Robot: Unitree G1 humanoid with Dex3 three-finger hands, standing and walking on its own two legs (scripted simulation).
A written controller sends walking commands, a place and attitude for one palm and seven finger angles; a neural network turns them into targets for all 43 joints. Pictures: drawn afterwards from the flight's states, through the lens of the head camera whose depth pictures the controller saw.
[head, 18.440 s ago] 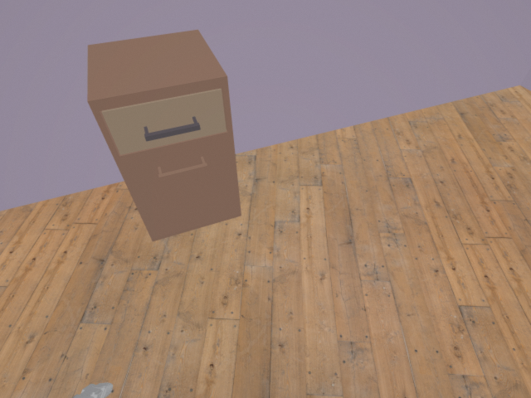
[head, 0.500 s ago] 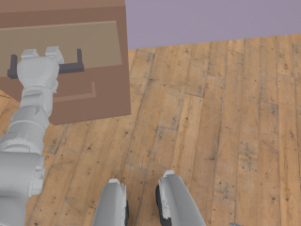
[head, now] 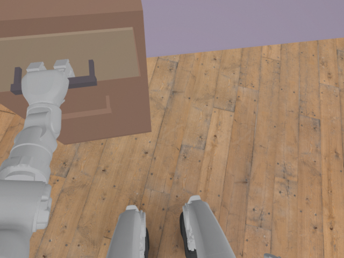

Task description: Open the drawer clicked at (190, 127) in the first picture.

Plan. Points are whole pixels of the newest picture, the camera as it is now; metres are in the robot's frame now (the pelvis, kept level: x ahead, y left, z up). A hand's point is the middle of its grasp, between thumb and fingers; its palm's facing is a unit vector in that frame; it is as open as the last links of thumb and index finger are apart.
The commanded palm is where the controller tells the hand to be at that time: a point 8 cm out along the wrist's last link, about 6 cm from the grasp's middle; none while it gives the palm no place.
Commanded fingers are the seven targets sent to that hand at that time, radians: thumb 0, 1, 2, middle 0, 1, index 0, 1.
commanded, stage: pull the drawer open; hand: left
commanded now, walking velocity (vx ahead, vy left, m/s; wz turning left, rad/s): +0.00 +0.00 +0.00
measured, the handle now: (55, 76) +0.54 +0.25 -0.02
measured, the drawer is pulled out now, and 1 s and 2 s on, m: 0.00 0.07 0.13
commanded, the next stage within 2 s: none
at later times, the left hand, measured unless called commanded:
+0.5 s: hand (59, 109) +0.46 +0.24 -0.05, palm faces -0.06 -0.05 -1.00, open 5.1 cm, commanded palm +0.44 +0.23 +0.00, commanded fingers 0.00 0.90 0.90 -0.40 -1.35 -0.40 -1.35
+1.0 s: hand (59, 124) +0.43 +0.24 -0.05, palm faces -0.06 -0.04 -1.00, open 5.1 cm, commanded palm +0.40 +0.23 +0.00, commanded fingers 0.00 0.90 0.90 -0.40 -1.35 -0.40 -1.35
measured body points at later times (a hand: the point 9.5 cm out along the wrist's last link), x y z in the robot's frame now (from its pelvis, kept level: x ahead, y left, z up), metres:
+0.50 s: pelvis +0.03 +0.00 +0.02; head +0.19 +0.00 +0.44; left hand +0.46 +0.24 +0.01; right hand +0.10 -0.27 -0.12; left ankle +0.01 +0.10 -0.59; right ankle +0.06 -0.12 -0.59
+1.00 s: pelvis +0.02 -0.01 +0.02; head +0.17 -0.01 +0.44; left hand +0.42 +0.24 +0.01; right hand +0.11 -0.27 -0.12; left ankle +0.01 +0.10 -0.59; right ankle +0.06 -0.12 -0.59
